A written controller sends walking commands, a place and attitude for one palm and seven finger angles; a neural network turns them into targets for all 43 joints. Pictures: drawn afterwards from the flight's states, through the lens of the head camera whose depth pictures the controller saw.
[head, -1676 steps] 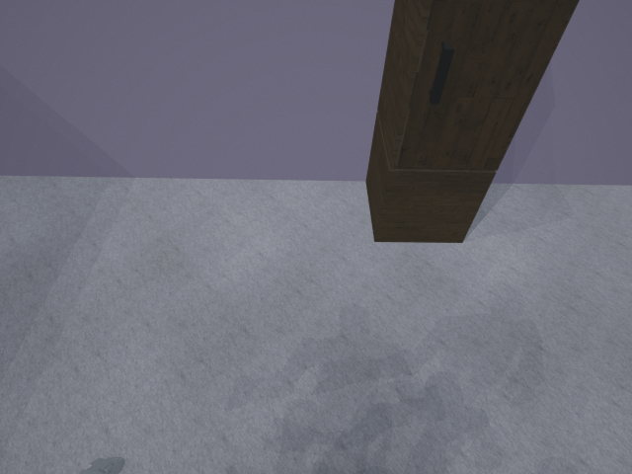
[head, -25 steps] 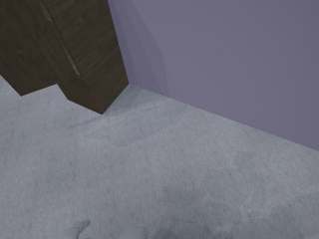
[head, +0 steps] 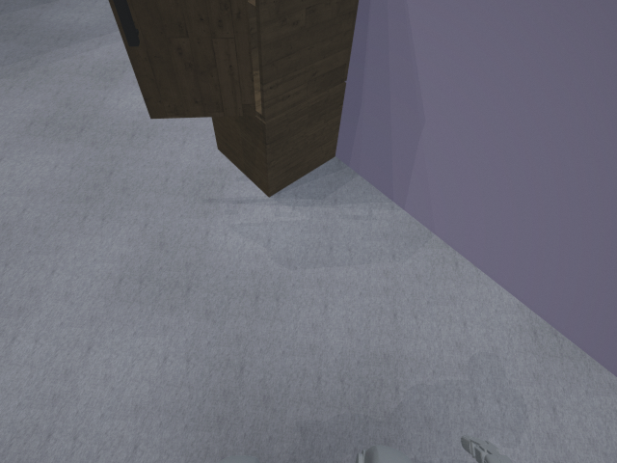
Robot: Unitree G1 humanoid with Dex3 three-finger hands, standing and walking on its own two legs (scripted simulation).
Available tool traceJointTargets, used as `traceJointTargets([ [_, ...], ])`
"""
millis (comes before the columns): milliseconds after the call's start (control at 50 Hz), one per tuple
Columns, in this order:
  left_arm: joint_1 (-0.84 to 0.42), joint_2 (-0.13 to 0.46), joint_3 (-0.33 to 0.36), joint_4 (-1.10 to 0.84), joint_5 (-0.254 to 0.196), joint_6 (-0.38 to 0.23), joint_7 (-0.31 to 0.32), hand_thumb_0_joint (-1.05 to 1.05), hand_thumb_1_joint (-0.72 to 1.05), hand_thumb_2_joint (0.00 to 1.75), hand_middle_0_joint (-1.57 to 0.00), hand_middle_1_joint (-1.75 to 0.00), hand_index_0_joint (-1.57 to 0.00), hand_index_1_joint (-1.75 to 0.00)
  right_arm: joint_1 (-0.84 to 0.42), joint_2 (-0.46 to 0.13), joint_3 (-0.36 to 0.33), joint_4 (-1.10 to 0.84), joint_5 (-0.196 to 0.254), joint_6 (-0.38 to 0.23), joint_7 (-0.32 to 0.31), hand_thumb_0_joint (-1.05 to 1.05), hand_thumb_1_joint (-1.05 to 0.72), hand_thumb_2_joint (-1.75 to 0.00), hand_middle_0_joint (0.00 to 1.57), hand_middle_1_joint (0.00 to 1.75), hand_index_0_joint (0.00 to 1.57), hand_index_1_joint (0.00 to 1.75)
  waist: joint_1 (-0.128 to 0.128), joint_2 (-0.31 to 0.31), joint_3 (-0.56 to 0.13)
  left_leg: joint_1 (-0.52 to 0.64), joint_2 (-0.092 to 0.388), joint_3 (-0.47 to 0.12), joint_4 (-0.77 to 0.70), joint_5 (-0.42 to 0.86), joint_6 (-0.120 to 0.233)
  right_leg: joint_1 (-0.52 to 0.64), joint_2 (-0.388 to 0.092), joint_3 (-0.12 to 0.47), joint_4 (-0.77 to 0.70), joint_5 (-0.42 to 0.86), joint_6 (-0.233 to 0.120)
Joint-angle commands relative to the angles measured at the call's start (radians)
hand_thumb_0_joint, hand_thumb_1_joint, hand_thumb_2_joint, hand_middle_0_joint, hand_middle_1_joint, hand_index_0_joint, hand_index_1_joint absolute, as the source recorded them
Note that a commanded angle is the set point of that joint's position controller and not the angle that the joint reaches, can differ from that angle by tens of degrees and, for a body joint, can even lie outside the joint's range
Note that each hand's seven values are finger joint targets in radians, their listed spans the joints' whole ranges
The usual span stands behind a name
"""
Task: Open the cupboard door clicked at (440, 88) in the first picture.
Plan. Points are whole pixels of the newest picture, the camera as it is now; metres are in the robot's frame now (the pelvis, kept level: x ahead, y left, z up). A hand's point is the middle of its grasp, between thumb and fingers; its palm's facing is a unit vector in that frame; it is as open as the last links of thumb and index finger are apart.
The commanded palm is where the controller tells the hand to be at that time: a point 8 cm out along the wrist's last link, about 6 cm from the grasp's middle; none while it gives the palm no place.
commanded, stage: turn to face it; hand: left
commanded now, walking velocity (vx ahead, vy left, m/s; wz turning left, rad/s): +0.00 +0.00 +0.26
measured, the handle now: (125, 9) +1.04 +0.54 +0.01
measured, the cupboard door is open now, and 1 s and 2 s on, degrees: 55 55 55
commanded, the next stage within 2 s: take the last steps up to it in 0.24 s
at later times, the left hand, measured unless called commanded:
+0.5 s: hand out of the picture +0.02 +0.14 -0.15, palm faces +0.21 -0.95 -0.23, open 7.3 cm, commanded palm none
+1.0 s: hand out of the picture +0.10 +0.27 -0.16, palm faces +0.27 -0.95 -0.18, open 7.4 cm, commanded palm none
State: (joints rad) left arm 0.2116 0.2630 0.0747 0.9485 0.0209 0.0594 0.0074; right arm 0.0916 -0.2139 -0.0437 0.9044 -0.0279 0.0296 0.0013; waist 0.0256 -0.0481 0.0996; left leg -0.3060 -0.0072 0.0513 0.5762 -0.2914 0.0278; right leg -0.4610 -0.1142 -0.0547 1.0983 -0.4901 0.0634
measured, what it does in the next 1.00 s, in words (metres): walks ahead: right foot, then left foot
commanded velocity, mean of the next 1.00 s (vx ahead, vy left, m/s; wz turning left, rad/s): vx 0.20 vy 0.07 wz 0.13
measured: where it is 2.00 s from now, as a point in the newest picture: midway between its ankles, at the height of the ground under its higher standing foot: (256, 355)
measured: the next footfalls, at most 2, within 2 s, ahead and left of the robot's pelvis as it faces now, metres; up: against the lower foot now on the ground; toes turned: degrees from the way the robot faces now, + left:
right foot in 0.22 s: +0.04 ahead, -0.14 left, +0.00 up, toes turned -2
left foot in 0.74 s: +0.08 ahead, +0.15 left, +0.00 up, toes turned +20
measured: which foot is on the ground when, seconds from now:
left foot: down 0.00-0.24, up 0.26-0.72, down 0.74-1.00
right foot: up 0.00-0.20, down 0.22-0.74, up 0.76-1.00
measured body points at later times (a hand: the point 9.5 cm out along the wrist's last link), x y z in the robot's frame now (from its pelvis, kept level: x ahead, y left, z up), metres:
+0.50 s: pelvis +0.02 -0.04 +0.01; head +0.05 -0.05 +0.46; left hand +0.01 +0.19 -0.13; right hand +0.11 -0.28 -0.15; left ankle -0.03 +0.09 -0.66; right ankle +0.00 -0.14 -0.73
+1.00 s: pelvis +0.10 +0.08 +0.01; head +0.12 +0.09 +0.46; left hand +0.08 +0.32 -0.15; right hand +0.17 -0.15 -0.13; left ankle +0.04 +0.13 -0.73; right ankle +0.16 -0.04 -0.65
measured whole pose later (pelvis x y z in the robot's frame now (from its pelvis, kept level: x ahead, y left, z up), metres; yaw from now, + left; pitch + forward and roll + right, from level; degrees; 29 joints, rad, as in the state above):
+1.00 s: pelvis +0.10 +0.08 +0.01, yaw +13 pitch +0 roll +1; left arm 0.22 0.19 0.05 1.04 0.03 0.00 -0.02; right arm 0.29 -0.17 -0.03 1.04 -0.02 -0.05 -0.02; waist 0.03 -0.04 0.05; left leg -0.08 -0.05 0.14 0.33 -0.25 0.08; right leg -0.57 -0.11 -0.06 1.07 -0.26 0.01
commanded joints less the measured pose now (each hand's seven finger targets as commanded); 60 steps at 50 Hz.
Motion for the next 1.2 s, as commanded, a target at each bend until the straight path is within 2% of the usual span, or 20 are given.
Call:
traceJointTargets([
  [0,0.01,0.03,0.006,-0.071,-0.004,-0.029,-0.001,0.0,0.9,0.9,-0.2,-0.3,-0.2,-0.3,0.065,-0.179,-0.041,-0.035,0.003,-0.023,-0.021,0.0,-0.9,-0.9,0.2,0.3,0.2,0.3,-0.033,0.172,-0.161,0.161,0.248,-0.194,-0.214,0.532,0.144,-0.021,0.015,0.02,-0.062,0.051,0.01],
  [100,-0.006,0.014,-0.003,-0.077,-0.008,-0.034,0.001,0.0,0.9,0.9,-0.2,-0.3,-0.2,-0.3,0.065,-0.182,-0.046,-0.021,-0.002,-0.012,-0.018,0.0,-0.9,-0.9,0.2,0.3,0.2,0.3,-0.039,0.214,-0.14,0.11,0.239,-0.233,-0.2,0.441,0.141,0.099,0.061,-0.013,-0.293,0.035,0.001],
  [160,0.096,0.024,0.001,-0.048,-0.009,-0.051,0.003,0.0,0.9,0.9,-0.2,-0.3,-0.2,-0.3,0.03,-0.176,-0.048,-0.021,0.007,-0.007,-0.016,0.0,-0.9,-0.9,0.2,0.3,0.2,0.3,0.011,0.176,-0.163,0.042,0.196,-0.229,-0.12,0.345,0.094,0.278,0.083,-0.032,-0.561,0.224,-0.008],
  [180,0.125,0.052,0.007,-0.037,-0.005,-0.062,0.008,0.0,0.9,0.9,-0.2,-0.3,-0.2,-0.3,0.036,-0.141,-0.047,-0.021,0.013,-0.008,-0.013,0.0,-0.9,-0.9,0.2,0.3,0.2,0.3,0.024,0.097,-0.166,-0.034,0.14,-0.194,-0.046,0.217,0.044,0.387,0.028,0.015,-0.697,0.309,-0.02],
  [200,0.141,0.136,0.022,-0.033,0.009,-0.073,0.017,0.0,0.9,0.9,-0.2,-0.3,-0.2,-0.3,0.06,-0.076,-0.038,-0.032,0.022,-0.009,-0.006,0.0,-0.9,-0.9,0.2,0.3,0.2,0.3,0.021,-0.166,-0.175,-0.187,0.013,-0.069,0.142,-0.048,-0.026,0.484,-0.198,0.266,-0.776,0.428,-0.095],
  [220,0.129,0.174,0.017,-0.042,0.008,-0.072,0.015,0.0,0.9,0.9,-0.2,-0.3,-0.2,-0.3,0.03,-0.08,-0.037,-0.047,0.021,0.0,-0.002,0.0,-0.9,-0.9,0.2,0.3,0.2,0.3,0.035,-0.22,-0.148,-0.194,-0.037,-0.07,0.344,-0.324,-0.044,0.374,-0.353,0.343,-0.809,0.524,-0.206],
  [240,0.099,0.141,0.013,-0.047,0.003,-0.08,0.021,0.0,0.9,0.9,-0.2,-0.3,-0.2,-0.3,0.019,-0.089,-0.044,-0.032,0.01,0.013,-0.006,0.0,-0.9,-0.9,0.2,0.3,0.2,0.3,0.021,-0.26,-0.123,-0.223,-0.009,-0.122,0.477,-0.312,-0.042,0.319,-0.323,0.342,-0.811,0.584,-0.226],
  [320,0.04,0.057,-0.004,-0.053,-0.003,-0.085,0.027,0.0,0.9,0.9,-0.2,-0.3,-0.2,-0.3,0.049,-0.06,-0.036,0.035,0.014,0.018,0.002,0.0,-0.9,-0.9,0.2,0.3,0.2,0.3,-0.019,-0.111,-0.089,-0.248,0.023,-0.096,0.598,-0.129,-0.069,0.36,-0.197,0.101,-0.74,0.769,-0.191],
  [480,0.204,0.08,0.017,0.039,0.008,-0.11,0.017,0.0,0.9,0.9,-0.2,-0.3,-0.2,-0.3,-0.051,-0.039,-0.025,0.019,0.007,0.001,0.025,0.0,-0.9,-0.9,0.2,0.3,0.2,0.3,0.06,-0.081,-0.059,-0.317,0.058,-0.032,0.371,-0.123,-0.075,0.504,-0.287,0.128,-0.837,0.458,-0.207],
  [600,0.201,0.103,0.024,0.076,0.014,-0.115,0.006,0.0,0.9,0.9,-0.2,-0.3,-0.2,-0.3,-0.088,-0.024,-0.018,-0.006,0.01,-0.014,0.044,0.0,-0.9,-0.9,0.2,0.3,0.2,0.3,0.051,-0.111,-0.028,-0.199,0.052,0.023,0.172,-0.101,-0.053,0.409,-0.296,0.065,-0.858,0.303,-0.195],
  [660,0.149,0.104,0.025,0.086,0.013,-0.108,0.002,0.0,0.9,0.9,-0.2,-0.3,-0.2,-0.3,0.026,-0.028,-0.014,0.023,0.009,-0.033,0.039,0.0,-0.9,-0.9,0.2,0.3,0.2,0.3,-0.011,-0.107,-0.044,0.067,0.009,0.09,-0.034,-0.024,-0.035,0.267,-0.238,-0.016,-0.77,0.268,-0.147],
  [680,0.119,0.096,0.023,0.081,0.008,-0.105,-0.002,0.0,0.9,0.9,-0.2,-0.3,-0.2,-0.3,0.135,-0.059,-0.02,0.055,0.007,-0.043,0.03,0.0,-0.9,-0.9,0.2,0.3,0.2,0.3,-0.067,-0.038,-0.08,0.245,-0.014,0.11,-0.125,0.011,-0.028,0.181,-0.19,-0.074,-0.666,0.277,-0.12],
  [700,0.111,0.045,0.015,0.065,0.002,-0.101,-0.011,0.0,0.9,0.9,-0.2,-0.3,-0.2,-0.3,0.279,-0.15,-0.042,0.094,0.002,-0.055,0.015,0.0,-0.9,-0.9,0.2,0.3,0.2,0.3,-0.13,0.186,-0.16,0.434,0.124,-0.071,-0.19,-0.047,0.018,0.052,-0.095,-0.156,-0.398,0.204,-0.076],
  [720,0.078,-0.015,-0.004,0.019,-0.002,-0.101,-0.016,0.0,0.9,0.9,-0.2,-0.3,-0.2,-0.3,0.402,-0.249,-0.066,0.117,-0.007,-0.054,-0.001,0.0,-0.9,-0.9,0.2,0.3,0.2,0.3,-0.171,0.41,-0.162,0.497,0.359,-0.436,-0.312,-0.034,0.128,-0.185,0.04,-0.161,-0.096,-0.138,-0.032],
  [740,0.015,-0.01,-0.013,-0.005,0.003,-0.1,-0.007,0.0,0.9,0.9,-0.2,-0.3,-0.2,-0.3,0.396,-0.248,-0.06,0.126,-0.004,-0.044,-0.012,0.0,-0.9,-0.9,0.2,0.3,0.2,0.3,-0.164,0.287,-0.136,0.425,0.413,-0.447,-0.341,-0.064,0.193,-0.241,0.016,-0.034,0.036,-0.143,-0.069],
  [780,-0.005,-0.011,-0.012,0.022,0.002,-0.094,-0.011,0.0,0.9,0.9,-0.2,-0.3,-0.2,-0.3,0.268,-0.175,-0.041,0.078,0.001,-0.051,-0.024,0.0,-0.9,-0.9,0.2,0.3,0.2,0.3,-0.103,0.211,-0.057,0.269,0.377,-0.382,-0.38,-0.116,0.19,-0.264,-0.027,0.029,0.139,0.014,-0.073],
  [820,0.044,-0.022,-0.012,0.057,0.01,-0.087,-0.021,0.0,0.9,0.9,-0.2,-0.3,-0.2,-0.3,0.221,-0.099,-0.014,0.072,0.002,-0.073,-0.025,0.0,-0.9,-0.9,0.2,0.3,0.2,0.3,-0.048,0.151,0.003,0.188,0.3,-0.234,-0.395,0.066,0.147,-0.197,-0.041,0.034,0.097,0.129,-0.066],
  [880,0.088,-0.034,-0.014,0.077,0.005,-0.08,-0.02,0.0,0.9,0.9,-0.2,-0.3,-0.2,-0.3,0.248,-0.076,-0.004,0.097,0.008,-0.096,-0.027,0.0,-0.9,-0.9,0.2,0.3,0.2,0.3,-0.013,0.128,-0.057,0.239,0.264,-0.123,-0.38,0.346,0.148,-0.157,-0.023,0.024,0.042,0.206,-0.053],
  [1120,-0.199,-0.059,-0.027,-0.039,0.0,-0.077,-0.029,0.0,0.9,0.9,-0.2,-0.3,-0.2,-0.3,0.42,-0.056,0.006,0.212,-0.005,-0.099,-0.037,0.0,-0.9,-0.9,0.2,0.3,0.2,0.3,-0.063,0.116,0.04,0.301,0.27,-0.059,-0.339,0.547,0.141,-0.099,0.024,-0.027,-0.353,0.271,-0.088],
  [1180,-0.112,-0.038,-0.021,-0.026,0.0,-0.087,-0.026,0.0,0.9,0.9,-0.2,-0.3,-0.2,-0.3,0.418,-0.068,0.007,0.233,-0.003,-0.095,-0.038,0.0,-0.9,-0.9,0.2,0.3,0.2,0.3,-0.013,0.092,-0.014,0.282,0.25,-0.039,-0.197,0.724,0.118,0.109,0.086,-0.072,-0.468,0.23,-0.117],
])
